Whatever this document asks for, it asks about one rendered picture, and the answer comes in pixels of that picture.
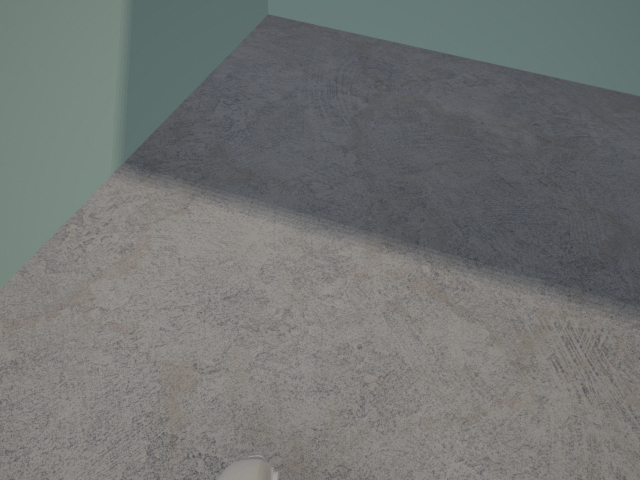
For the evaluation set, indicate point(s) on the left robot thigh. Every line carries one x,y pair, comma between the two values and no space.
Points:
250,469

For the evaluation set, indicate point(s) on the robot left shin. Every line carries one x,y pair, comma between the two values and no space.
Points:
257,457

